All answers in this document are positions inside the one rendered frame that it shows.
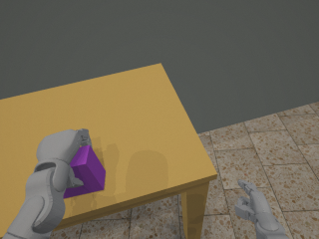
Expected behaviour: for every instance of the sponge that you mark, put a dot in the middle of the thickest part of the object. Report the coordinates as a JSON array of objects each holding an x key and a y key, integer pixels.
[{"x": 86, "y": 167}]

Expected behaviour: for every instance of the robot left forearm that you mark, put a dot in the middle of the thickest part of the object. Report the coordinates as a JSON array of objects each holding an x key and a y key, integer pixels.
[{"x": 44, "y": 207}]

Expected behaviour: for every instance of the left robot hand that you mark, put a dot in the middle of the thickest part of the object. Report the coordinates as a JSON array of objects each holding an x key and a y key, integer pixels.
[{"x": 64, "y": 145}]

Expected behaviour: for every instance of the robot right forearm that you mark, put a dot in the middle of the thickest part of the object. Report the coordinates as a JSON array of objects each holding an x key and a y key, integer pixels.
[{"x": 267, "y": 226}]

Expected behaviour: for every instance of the table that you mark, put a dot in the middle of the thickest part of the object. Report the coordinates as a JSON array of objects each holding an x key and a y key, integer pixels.
[{"x": 140, "y": 133}]

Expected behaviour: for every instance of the right robot hand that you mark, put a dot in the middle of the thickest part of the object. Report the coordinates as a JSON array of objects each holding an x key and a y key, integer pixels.
[{"x": 247, "y": 208}]

